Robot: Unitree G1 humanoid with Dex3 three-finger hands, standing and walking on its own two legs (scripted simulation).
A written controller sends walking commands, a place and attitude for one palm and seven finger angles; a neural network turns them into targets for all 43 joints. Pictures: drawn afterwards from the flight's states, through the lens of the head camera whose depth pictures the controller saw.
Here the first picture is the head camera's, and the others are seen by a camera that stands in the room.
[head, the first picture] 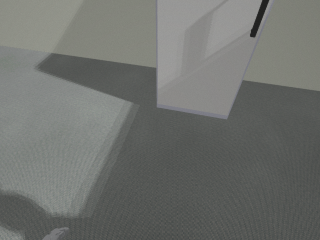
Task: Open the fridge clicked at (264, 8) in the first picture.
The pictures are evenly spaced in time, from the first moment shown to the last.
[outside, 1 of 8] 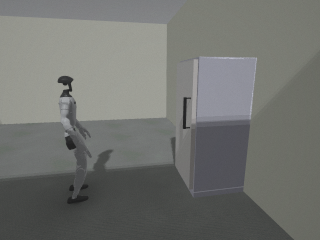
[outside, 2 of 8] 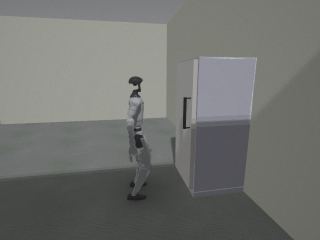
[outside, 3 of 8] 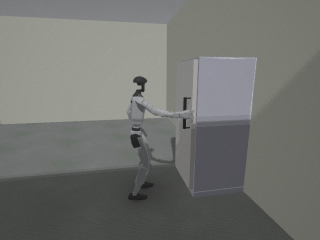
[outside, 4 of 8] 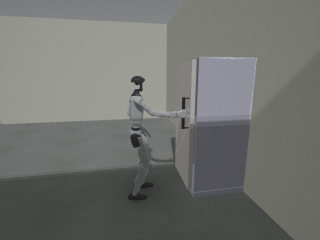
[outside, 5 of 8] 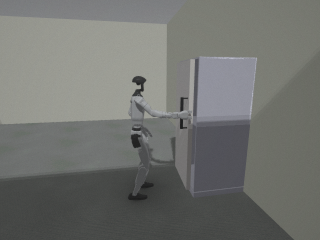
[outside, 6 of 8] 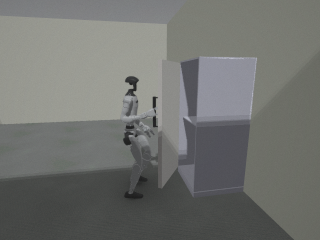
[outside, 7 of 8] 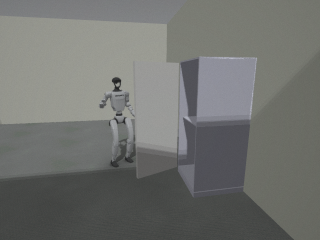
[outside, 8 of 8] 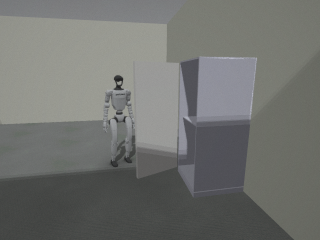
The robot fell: no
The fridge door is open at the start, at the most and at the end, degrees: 0 72 69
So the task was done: yes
